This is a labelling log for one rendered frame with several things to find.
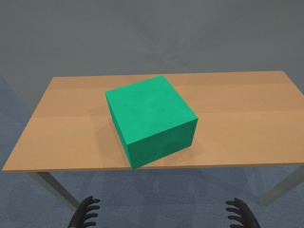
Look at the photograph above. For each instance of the left robot hand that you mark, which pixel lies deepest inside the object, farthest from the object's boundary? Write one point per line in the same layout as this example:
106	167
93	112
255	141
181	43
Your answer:
80	215

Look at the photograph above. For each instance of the carton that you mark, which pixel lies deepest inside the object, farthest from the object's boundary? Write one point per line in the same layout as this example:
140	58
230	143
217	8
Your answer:
151	119

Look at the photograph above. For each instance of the right robot hand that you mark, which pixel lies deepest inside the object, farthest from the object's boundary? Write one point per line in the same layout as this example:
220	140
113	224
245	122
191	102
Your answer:
246	216

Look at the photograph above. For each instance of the table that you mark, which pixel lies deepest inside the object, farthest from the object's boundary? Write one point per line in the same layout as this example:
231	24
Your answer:
246	118

